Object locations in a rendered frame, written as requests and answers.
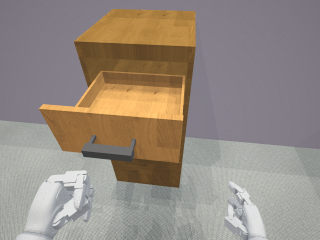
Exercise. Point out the cabinet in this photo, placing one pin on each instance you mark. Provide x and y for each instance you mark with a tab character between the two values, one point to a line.
150	42

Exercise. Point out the left robot hand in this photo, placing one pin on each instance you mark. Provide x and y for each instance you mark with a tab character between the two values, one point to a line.
71	191

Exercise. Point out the drawer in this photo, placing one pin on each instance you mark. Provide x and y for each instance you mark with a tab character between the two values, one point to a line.
121	106

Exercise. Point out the right robot hand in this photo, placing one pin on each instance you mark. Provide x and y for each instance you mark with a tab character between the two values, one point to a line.
248	222

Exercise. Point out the handle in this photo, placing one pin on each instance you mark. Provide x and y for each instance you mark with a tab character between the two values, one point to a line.
108	152

